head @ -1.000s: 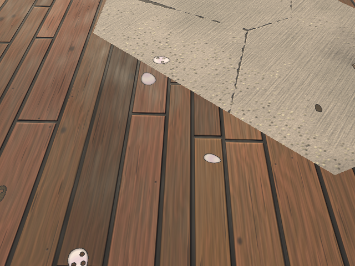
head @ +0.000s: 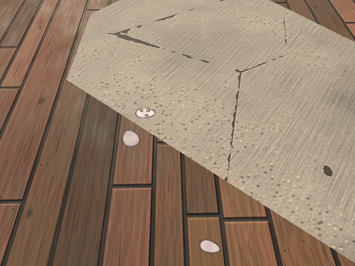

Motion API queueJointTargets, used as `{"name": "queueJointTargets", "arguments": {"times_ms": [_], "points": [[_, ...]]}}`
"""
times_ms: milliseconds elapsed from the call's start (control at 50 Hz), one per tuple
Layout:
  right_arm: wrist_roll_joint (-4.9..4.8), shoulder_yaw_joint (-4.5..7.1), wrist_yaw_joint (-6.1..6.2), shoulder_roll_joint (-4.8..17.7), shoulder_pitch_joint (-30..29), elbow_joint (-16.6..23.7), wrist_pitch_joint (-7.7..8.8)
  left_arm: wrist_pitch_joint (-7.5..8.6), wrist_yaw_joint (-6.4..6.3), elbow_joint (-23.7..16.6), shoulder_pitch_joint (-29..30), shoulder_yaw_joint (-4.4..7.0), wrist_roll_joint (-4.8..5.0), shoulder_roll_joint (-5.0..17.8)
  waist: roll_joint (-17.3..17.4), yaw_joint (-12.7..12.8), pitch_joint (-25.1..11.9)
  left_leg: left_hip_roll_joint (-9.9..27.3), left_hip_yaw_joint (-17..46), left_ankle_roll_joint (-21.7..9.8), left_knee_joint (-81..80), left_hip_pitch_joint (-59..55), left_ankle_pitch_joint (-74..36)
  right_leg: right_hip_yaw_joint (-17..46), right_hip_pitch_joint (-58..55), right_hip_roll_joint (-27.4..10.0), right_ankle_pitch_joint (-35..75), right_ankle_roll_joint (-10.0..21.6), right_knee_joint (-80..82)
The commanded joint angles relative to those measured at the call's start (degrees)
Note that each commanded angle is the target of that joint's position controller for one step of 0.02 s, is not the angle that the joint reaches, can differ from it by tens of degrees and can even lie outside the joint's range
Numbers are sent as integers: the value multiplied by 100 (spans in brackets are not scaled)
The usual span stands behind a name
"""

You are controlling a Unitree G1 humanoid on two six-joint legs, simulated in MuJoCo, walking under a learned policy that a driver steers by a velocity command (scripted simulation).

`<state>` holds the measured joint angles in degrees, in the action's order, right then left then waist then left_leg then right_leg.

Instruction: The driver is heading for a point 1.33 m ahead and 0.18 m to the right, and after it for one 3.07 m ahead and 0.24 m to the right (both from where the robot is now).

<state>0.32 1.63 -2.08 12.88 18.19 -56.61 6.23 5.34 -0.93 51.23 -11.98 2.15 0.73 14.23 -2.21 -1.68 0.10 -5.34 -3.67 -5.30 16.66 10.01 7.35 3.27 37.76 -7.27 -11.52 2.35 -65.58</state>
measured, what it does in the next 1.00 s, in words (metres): walks ahead: right foot, then left foot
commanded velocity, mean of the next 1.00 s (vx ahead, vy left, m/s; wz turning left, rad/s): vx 0.50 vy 0.00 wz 0.00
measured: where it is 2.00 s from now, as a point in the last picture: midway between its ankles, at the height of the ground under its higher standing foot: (183, 148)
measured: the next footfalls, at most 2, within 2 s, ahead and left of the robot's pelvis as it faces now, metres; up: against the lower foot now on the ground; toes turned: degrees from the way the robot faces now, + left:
right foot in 0.30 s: +0.34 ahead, -0.17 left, +0.00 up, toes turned -2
left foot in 0.86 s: +0.65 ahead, +0.07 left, +0.00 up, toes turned +3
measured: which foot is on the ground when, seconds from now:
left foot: down 0.00-0.32, up 0.34-0.84, down 0.86-1.00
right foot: up 0.00-0.28, down 0.30-0.86, up 0.88-1.00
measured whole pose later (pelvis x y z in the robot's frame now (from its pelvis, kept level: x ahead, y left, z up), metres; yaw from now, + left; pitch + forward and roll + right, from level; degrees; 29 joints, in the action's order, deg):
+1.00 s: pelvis +0.55 -0.01 -0.01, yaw +1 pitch +2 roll +0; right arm -0.2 3.1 -2.1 14.0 9.5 -51.4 5.9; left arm 5.7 -0.2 55.5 -17.5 2.7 1.4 14.5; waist -1.4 0.2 1.4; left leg -2.1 -3.7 -3.9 26.9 20.3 8.5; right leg 1.8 22.5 -2.2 -21.3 3.0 -67.9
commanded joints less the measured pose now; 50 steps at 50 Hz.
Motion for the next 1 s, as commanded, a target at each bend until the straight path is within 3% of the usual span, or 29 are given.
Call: {"name": "queueJointTargets", "arguments": {"times_ms": [20,100,200,240,260,280,300,320,340,360,380,400,440,460,500,560,640,760,800,820,840,860,880,900,920,940,960,980,1000], "points": [[-5,117,113,746,-216,303,101,-24,-41,-248,-196,78,-72,263,441,266,314,1593,1181,-976,-1175,592,-473,4,146,-242,902,-155,792],[-95,145,204,906,250,206,26,42,31,-498,736,38,-23,164,439,-68,313,1512,924,-727,-1092,76,-541,-204,-8,8,1764,-198,2468],[-151,181,221,967,679,14,-92,92,205,-785,1457,12,54,236,514,-286,480,1862,1017,-650,-701,-844,-389,-245,12,178,1297,-101,3347],[-154,216,235,1033,637,1,-152,144,267,-830,1359,47,55,356,584,-149,409,2005,1095,-561,-399,-1110,-660,-285,-278,267,832,59,3585],[-152,230,239,1079,536,21,-183,168,279,-781,1087,94,52,453,652,36,264,1991,1059,-494,-90,-1133,-1249,-396,-733,392,656,150,3695],[-132,210,238,1045,412,57,-214,182,267,-600,454,202,40,631,634,389,-98,1765,855,-370,663,-1052,-2216,-557,-1605,590,592,282,3824],[-61,130,234,848,358,142,-221,195,226,-287,-665,363,25,993,442,830,-839,1410,552,-186,2049,-419,-2372,-282,-3169,359,739,536,3701],[7,-46,201,307,810,302,-127,168,196,-143,-1568,520,-94,1668,-771,845,-1794,631,105,216,4391,1695,-456,1917,-5497,-1132,526,1299,3809],[-109,-107,162,166,1023,213,32,140,229,-59,-1754,456,-71,1433,-1514,794,-2310,150,736,294,5601,2985,2404,3943,-6211,-1696,-149,1797,4752],[-247,56,140,828,552,300,133,155,234,-136,-1320,318,-35,994,-941,763,-1536,555,1076,165,6096,3527,2178,3361,-5591,-1491,-352,1479,4837],[-289,89,144,945,79,444,165,143,226,-276,-767,238,-30,752,-555,618,-962,877,916,91,5981,3528,1622,2436,-4756,-1268,12,1246,4907],[-222,103,178,867,-143,476,137,136,253,-346,-324,175,-51,589,-124,430,-558,1107,793,122,5610,3268,1164,1806,-3926,-1004,496,1131,5127],[-131,145,213,673,-40,445,-26,151,301,-316,-83,109,-105,367,-215,125,-256,1339,780,177,5042,2660,693,1093,-3076,-623,885,983,5506],[-123,134,219,534,61,411,-94,169,308,-244,-179,120,-103,392,-218,70,-215,1337,722,214,4933,2538,593,906,-2912,-552,1150,1024,5611],[-100,153,239,503,-73,484,-163,188,271,-105,-391,164,-104,556,-133,19,-65,1360,683,299,4611,2759,275,610,-2857,-517,1647,1093,5743],[-55,177,240,493,-750,722,-166,137,170,33,-679,186,-95,649,-67,151,102,1370,661,410,3677,3253,-481,373,-3084,-499,1907,1057,5835],[-85,137,176,376,-1572,944,-120,89,89,168,-985,187,-41,724,-110,393,276,1183,469,410,2335,3025,-1363,51,-3194,-352,1558,890,5953],[-151,101,2,417,-2385,1279,-37,-40,34,471,-1424,239,17,791,-128,566,561,1035,432,225,1474,3192,-929,95,-4208,-743,1604,838,5592],[-155,133,-52,514,-2266,1298,3,-90,11,484,-1331,275,28,860,-197,419,444,924,343,89,1313,2802,-513,86,-4393,-825,2149,751,5287],[-152,186,-55,627,-1988,1238,18,-111,6,461,-1219,292,23,918,-287,243,250,765,210,7,1271,2264,-340,35,-4386,-790,2949,690,4975],[-141,285,-36,787,-1392,1067,24,-142,6,433,-1085,290,15,925,-325,-96,-113,547,23,-111,1191,1373,-323,-121,-4271,-620,3890,589,4295],[-133,436,5,1080,-356,743,18,-162,9,375,-1015,234,-24,794,-210,-533,-740,579,101,-297,1264,-104,-478,-343,-3702,-294,3974,416,3092],[-63,552,74,1570,692,551,-12,-141,8,223,-1125,137,-147,597,696,-758,-1636,1834,1654,-690,1305,-1908,-508,-614,-2332,171,1861,205,1088],[-25,549,19,1716,802,474,-20,8,95,284,-1867,-66,-53,-194,2126,-295,-2288,2871,4396,-1571,399,-3440,581,-104,-238,1171,-2081,-60,-581],[-94,413,15,1176,571,519,-5,141,116,310,-1414,77,95,486,1395,-464,-1828,2653,4336,-1294,100,-3081,1075,485,374,821,-2088,58,-1179],[-114,344,37,939,55,626,7,213,124,121,-844,151,193,752,1078,-370,-1045,2481,3409,-1023,11,-2254,748,311,627,530,-1528,148,-1136],[-84,293,29,825,-428,727,14,216,75,67,-564,161,159,732,496,-156,-657,2281,2750,-884,-145,-1355,114,158,330,211,-951,133,-849],[-33,252,8,666,-672,751,24,172,33,49,-438,209,64,683,395,6,-362,2060,2271,-815,-320,-680,-326,109,68,47,-651,106,-518],[24,211,-5,551,-722,713,38,92,30,65,-589,220,41,567,556,188,-334,1919,1971,-770,-491,-320,-484,149,-282,-88,-448,104,-324]]}}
